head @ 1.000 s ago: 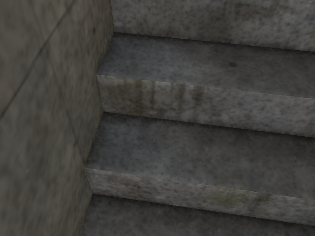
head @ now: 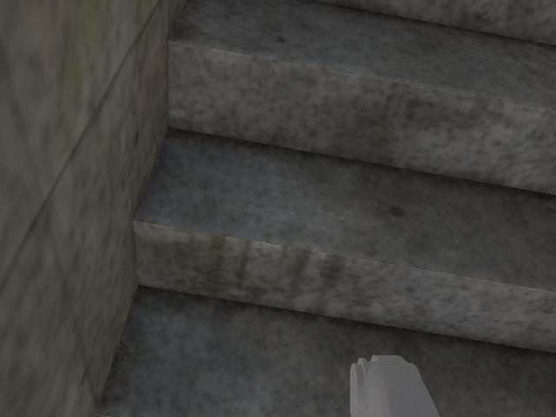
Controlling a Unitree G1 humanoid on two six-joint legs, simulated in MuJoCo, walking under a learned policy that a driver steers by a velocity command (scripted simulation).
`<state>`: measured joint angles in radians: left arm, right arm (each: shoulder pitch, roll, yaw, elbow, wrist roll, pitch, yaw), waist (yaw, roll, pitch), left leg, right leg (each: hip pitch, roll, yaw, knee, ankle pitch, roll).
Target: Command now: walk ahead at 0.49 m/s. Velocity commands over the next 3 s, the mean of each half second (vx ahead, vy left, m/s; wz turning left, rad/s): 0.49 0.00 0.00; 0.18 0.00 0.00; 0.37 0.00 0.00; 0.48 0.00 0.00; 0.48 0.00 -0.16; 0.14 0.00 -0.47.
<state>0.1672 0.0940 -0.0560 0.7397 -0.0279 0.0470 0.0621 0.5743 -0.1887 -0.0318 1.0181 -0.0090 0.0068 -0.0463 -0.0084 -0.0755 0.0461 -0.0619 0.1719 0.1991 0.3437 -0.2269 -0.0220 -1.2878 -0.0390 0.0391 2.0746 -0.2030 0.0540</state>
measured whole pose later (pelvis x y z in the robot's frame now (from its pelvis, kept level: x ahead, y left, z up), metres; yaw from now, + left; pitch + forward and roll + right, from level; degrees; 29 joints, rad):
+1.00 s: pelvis +0.36 -0.11 +0.35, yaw -2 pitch +1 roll -2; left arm 0.09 0.20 0.05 0.85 -0.02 -0.03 0.10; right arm 0.35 -0.24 -0.05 1.03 -0.04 -0.02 -0.02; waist -0.03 0.01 -0.01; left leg -0.42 0.08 0.10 0.68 -0.29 0.05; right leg -0.95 0.04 0.19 1.82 -0.07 -0.05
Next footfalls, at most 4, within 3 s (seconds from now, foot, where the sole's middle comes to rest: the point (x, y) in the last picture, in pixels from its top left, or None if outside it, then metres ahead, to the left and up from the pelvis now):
0.22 right None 0.21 -0.18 -0.60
0.74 left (260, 379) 0.45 -0.01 -0.41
1.38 right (501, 233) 0.67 -0.43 -0.22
1.94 left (304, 28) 0.98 -0.04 -0.03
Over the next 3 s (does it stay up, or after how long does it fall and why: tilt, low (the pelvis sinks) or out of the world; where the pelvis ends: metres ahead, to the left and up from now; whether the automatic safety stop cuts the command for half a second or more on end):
stays up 1.25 -0.10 0.98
